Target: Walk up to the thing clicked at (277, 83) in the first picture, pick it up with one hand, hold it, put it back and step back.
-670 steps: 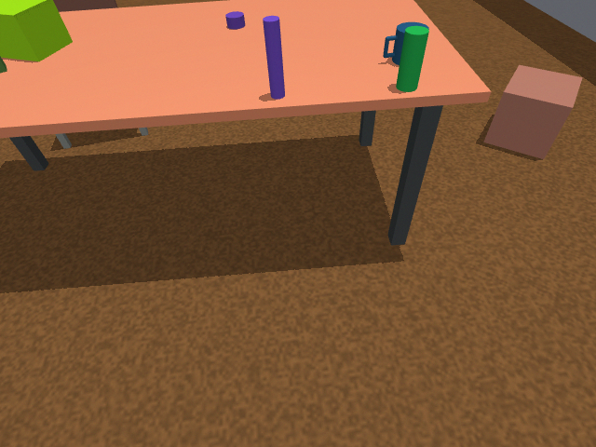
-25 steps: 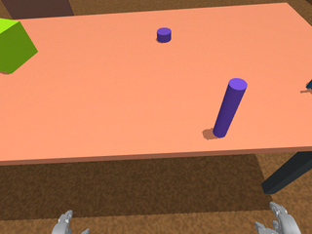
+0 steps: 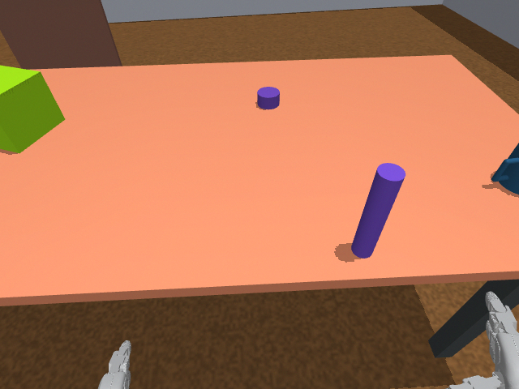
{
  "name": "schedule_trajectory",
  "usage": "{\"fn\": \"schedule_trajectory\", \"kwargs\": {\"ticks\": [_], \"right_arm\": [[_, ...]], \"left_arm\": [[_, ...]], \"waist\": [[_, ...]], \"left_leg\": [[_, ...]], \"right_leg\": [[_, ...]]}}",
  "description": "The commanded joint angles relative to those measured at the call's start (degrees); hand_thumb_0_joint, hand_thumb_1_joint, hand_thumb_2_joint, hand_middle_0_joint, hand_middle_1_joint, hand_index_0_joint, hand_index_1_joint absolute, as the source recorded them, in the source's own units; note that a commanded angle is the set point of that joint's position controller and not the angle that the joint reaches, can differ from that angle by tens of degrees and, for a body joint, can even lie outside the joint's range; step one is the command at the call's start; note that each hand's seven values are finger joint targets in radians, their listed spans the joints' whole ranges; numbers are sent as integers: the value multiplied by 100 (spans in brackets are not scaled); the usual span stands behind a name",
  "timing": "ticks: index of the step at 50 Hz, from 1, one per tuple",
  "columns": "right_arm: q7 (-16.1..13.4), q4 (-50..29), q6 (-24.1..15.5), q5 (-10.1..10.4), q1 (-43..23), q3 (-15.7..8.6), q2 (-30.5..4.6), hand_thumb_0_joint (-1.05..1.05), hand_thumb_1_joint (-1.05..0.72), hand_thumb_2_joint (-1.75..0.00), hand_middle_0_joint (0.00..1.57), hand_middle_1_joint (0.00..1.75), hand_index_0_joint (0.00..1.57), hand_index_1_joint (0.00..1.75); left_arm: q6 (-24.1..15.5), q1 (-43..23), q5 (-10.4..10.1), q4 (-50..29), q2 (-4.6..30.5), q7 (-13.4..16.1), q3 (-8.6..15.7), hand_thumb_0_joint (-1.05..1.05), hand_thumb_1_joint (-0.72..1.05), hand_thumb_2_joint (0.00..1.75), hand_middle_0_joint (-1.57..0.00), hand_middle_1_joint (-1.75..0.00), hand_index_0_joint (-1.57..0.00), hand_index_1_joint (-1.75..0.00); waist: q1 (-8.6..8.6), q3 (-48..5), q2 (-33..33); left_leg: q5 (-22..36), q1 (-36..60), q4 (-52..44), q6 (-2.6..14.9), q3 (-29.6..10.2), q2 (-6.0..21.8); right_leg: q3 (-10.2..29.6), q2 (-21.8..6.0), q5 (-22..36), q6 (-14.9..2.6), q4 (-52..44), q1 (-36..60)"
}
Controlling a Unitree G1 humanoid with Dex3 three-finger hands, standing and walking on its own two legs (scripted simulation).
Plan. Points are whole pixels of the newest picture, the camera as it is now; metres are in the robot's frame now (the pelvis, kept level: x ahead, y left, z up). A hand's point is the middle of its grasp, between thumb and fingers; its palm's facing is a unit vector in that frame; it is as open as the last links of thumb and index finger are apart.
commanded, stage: rise first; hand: right
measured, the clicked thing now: (374, 215) +0.39 -0.18 +0.06
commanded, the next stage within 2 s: go down in 1.02 s
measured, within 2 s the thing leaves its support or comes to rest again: neither
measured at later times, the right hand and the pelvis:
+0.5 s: hand (494, 348) +0.17 -0.26 +0.06, palm faces +0.33 +0.86 -0.38, open 17.5 cm; pelvis -0.01 +0.00 +0.00, yaw +0 degrees
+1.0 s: hand (513, 341) +0.16 -0.25 +0.10, palm faces +0.34 +0.85 -0.41, open 17.5 cm; pelvis -0.02 +0.00 +0.00, yaw +0 degrees
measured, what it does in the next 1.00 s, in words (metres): stands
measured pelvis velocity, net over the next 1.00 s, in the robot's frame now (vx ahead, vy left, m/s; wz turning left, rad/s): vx -0.02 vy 0.00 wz -0.01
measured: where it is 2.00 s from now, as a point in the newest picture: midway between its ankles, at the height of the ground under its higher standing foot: outside the picture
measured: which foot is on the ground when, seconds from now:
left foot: down 0.00-1.00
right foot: down 0.00-1.00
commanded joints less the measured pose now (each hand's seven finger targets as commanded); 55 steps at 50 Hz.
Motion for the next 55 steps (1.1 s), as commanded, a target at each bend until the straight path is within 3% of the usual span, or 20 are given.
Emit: {"fn": "schedule_trajectory", "kwargs": {"ticks": [1,4,6,12,13,15,16,17,22,25,32,35,36,46,49,50,51,53,54,55], "right_arm": [[-10,-1636,-367,62,-154,-561,-1047,0,61,-3,4,6,4,6],[13,-1904,-410,53,-67,-509,-912,0,60,-4,4,6,4,6],[-27,-2135,-472,25,-40,-765,-1118,0,59,-4,4,6,4,6],[-12,-2602,-639,30,132,-916,-1178,0,59,-3,4,6,4,6],[26,-2617,-668,25,190,-711,-932,0,59,-3,4,6,5,6],[-3,-2770,-714,30,202,-1022,-1210,0,57,-4,4,6,5,6],[36,-2836,-747,22,315,-825,-997,0,57,-4,4,6,5,6],[28,-2806,-759,30,258,-945,-1140,0,56,-4,4,6,5,6],[80,-2984,-847,52,282,-974,-1062,0,57,-3,4,6,5,6],[106,-3221,-934,48,353,-957,-1009,0,54,-4,5,6,5,6],[114,-3398,-1085,62,294,-1130,-1158,0,55,-4,5,6,5,6],[129,-3477,-1134,55,338,-1120,-1110,0,55,-4,5,6,5,6],[154,-3490,-1166,70,284,-945,-930,0,55,-4,5,6,5,6],[143,-3621,-1320,65,246,-1244,-1181,0,54,-5,5,6,5,6],[157,-3754,-1392,69,204,-1245,-1166,0,55,-5,5,6,5,6],[147,-3730,-1399,64,235,-1290,-1210,0,54,-5,5,6,5,6],[160,-3727,-1408,71,187,-1196,-1102,0,54,-5,5,6,5,6],[144,-3742,-1423,85,168,-1404,-1323,0,53,-5,5,6,5,6],[183,-3815,-1439,90,308,-1154,-1030,0,53,-6,5,6,5,6],[172,-3691,-1424,87,297,-1313,-1200,0,52,-6,5,6,5,6]], "left_arm": [[-213,-261,19,-779,891,8,501,0,-52,2,-6,-6,-6,-5],[-212,-351,35,-834,701,-14,356,0,-53,3,-6,-6,-6,-5],[-232,-489,60,-846,795,10,482,0,-54,4,-6,-6,-6,-5],[-238,-470,83,-743,845,15,571,0,-54,4,-6,-6,-6,-6],[-216,-378,89,-543,554,-18,342,0,-54,4,-6,-6,-6,-5],[-263,-420,91,-808,871,22,641,0,-54,4,-6,-6,-6,-6],[-255,-429,100,-701,674,-13,456,0,-55,4,-6,-6,-6,-6],[-264,-421,89,-807,848,9,623,0,-55,4,-6,-6,-6,-6],[-297,-306,81,-785,838,-12,692,0,-54,4,-6,-5,-5,-5],[-319,-325,64,-709,499,-85,417,0,-55,4,-6,-6,-6,-6],[-403,-327,74,-703,859,-66,810,0,-55,5,-6,-6,-5,-6],[-438,-448,77,-638,696,-103,680,0,-55,5,-6,-6,-5,-6],[-435,-394,66,-521,618,-120,629,0,-55,5,-6,-6,-6,-6],[-505,-507,78,-501,807,-101,849,0,-55,7,-6,-6,-5,-6],[-521,-627,68,-589,562,-151,548,0,-55,7,-6,-7,-5,-7],[-536,-607,70,-602,744,-116,773,0,-55,7,-6,-7,-6,-7],[-528,-480,81,-418,779,-115,804,0,-55,7,-6,-7,-5,-7],[-524,-567,71,-487,852,-102,859,0,-54,7,-6,-7,-6,-7],[-504,-521,74,-311,503,-157,551,0,-55,8,-6,-7,-5,-7],[-516,-542,64,-490,642,-129,684,0,-55,8,-6,-7,-5,-7]], "waist": [[34,-289,12],[27,-326,119],[-40,-472,101],[-94,-355,-35],[-81,-270,-16],[-48,-412,122],[-118,-400,16],[-36,-327,32],[11,-137,47],[-122,-113,25],[-45,-47,-139],[-122,-68,-95],[-73,38,-18],[-107,-90,4],[-192,-58,-55],[-127,-198,33],[-93,-187,8],[-131,-113,-22],[-205,-73,-75],[-123,-98,72]], "left_leg": [[1750,-77,-356,49,387,-144],[1710,-22,-372,33,384,-130],[1751,91,-338,36,384,-120],[1369,76,-385,83,399,-144],[1373,41,-392,78,403,-142],[1422,131,-405,51,390,-123],[1454,106,-384,62,395,-124],[1376,54,-419,60,392,-123],[1201,-53,-454,66,418,-133],[1188,-23,-454,70,425,-121],[724,-132,-509,104,431,-145],[720,-101,-511,102,441,-136],[639,-184,-522,103,437,-143],[707,-91,-491,111,461,-165],[539,-108,-525,117,434,-148],[593,-73,-510,113,456,-168],[658,-81,-484,122,470,-184],[756,-76,-497,106,452,-153],[757,-60,-490,99,436,-131],[741,-85,-504,84,440,-133]], "right_leg": [[-445,165,1598,-209,-250,357],[-417,158,1554,-217,-243,415],[-395,157,1632,-212,-233,448],[-403,162,1329,-191,-323,380],[-410,165,1330,-194,-319,380],[-412,179,1344,-213,-281,416],[-416,184,1395,-200,-290,411],[-420,184,1320,-212,-299,421],[-410,175,1135,-221,-374,421],[-399,189,1154,-219,-359,349],[-393,193,709,-211,-455,332],[-378,194,735,-218,-442,280],[-387,190,666,-216,-448,291],[-354,167,746,-209,-436,291],[-380,192,614,-202,-451,224],[-365,172,652,-215,-454,291],[-343,157,712,-200,-473,340],[-362,185,799,-206,-413,315],[-390,211,807,-203,-393,268],[-389,205,777,-225,-398,275]]}}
